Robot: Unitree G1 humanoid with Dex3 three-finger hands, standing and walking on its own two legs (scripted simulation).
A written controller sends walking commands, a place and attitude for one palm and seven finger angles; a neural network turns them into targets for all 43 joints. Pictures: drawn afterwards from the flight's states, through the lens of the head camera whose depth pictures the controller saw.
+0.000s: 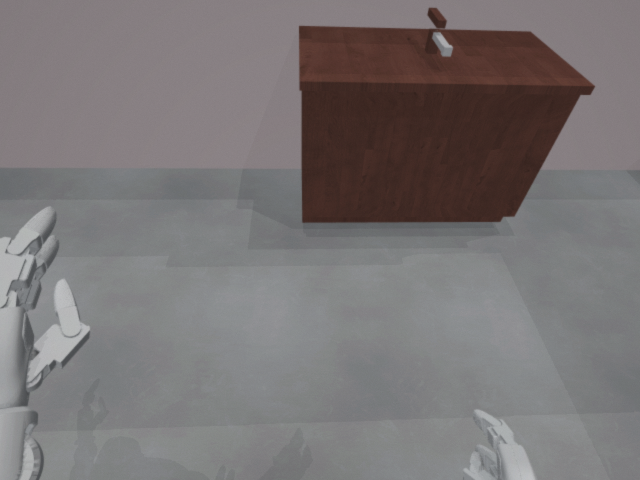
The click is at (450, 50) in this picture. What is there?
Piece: tap's lever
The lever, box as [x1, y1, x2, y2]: [441, 45, 452, 56]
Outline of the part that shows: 443,45 441,54 445,56 450,56 452,49 451,45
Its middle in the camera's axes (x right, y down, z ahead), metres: +0.41 -0.62 +1.26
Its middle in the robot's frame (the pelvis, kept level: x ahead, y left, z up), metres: +1.38 -0.34 +0.00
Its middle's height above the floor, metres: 0.78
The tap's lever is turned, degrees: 0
